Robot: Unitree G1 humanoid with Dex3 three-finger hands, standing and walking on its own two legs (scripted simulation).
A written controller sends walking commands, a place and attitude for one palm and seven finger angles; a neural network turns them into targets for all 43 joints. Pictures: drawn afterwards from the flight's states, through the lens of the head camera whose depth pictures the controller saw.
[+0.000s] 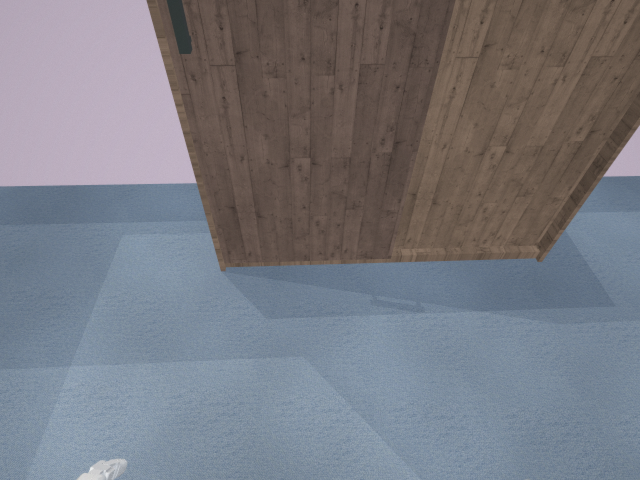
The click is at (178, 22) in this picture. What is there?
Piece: wardrobe's sliding door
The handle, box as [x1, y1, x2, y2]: [167, 0, 191, 53]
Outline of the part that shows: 167,0 179,53 190,53 191,40 190,36 188,35 181,0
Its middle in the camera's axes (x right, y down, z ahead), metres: -0.30 -0.54 +0.78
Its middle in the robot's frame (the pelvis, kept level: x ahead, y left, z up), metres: +0.96 +0.36 +0.26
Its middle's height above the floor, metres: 1.02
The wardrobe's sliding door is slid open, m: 0.00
